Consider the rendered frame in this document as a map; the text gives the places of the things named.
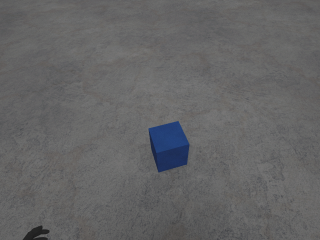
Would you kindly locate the left robot hand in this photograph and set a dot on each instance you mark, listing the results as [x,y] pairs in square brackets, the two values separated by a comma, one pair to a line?
[36,232]

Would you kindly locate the carton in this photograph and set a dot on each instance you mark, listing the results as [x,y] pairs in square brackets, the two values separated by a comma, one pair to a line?
[169,145]

